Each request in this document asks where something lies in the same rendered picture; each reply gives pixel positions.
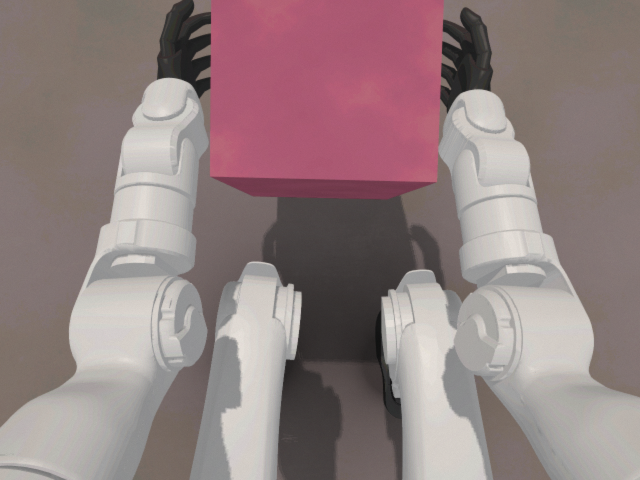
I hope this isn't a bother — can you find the robot thigh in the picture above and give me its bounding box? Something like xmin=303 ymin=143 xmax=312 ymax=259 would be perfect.
xmin=381 ymin=282 xmax=493 ymax=480
xmin=189 ymin=274 xmax=302 ymax=480

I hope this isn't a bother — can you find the left robot hand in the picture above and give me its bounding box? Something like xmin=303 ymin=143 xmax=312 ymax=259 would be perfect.
xmin=157 ymin=0 xmax=211 ymax=98

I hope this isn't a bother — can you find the carton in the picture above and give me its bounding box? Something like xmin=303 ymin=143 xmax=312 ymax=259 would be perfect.
xmin=210 ymin=0 xmax=444 ymax=200

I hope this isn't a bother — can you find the robot left thigh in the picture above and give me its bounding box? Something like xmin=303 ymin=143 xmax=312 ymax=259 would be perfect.
xmin=189 ymin=274 xmax=302 ymax=480

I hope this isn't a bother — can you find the right robot upper arm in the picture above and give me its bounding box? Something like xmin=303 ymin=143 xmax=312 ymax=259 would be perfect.
xmin=454 ymin=285 xmax=640 ymax=480

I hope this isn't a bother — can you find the robot right forearm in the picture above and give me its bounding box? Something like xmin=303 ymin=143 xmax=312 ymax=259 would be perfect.
xmin=438 ymin=89 xmax=594 ymax=349

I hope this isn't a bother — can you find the left robot upper arm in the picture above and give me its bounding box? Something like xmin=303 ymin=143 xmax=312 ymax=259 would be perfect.
xmin=0 ymin=275 xmax=207 ymax=480

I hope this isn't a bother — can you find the robot left forearm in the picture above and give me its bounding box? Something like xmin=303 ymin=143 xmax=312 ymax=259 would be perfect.
xmin=69 ymin=78 xmax=209 ymax=360

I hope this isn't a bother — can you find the robot right thigh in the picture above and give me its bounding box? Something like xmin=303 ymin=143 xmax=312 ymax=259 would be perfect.
xmin=381 ymin=282 xmax=493 ymax=480

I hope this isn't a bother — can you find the right robot hand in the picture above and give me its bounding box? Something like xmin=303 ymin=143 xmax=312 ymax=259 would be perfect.
xmin=440 ymin=7 xmax=493 ymax=114

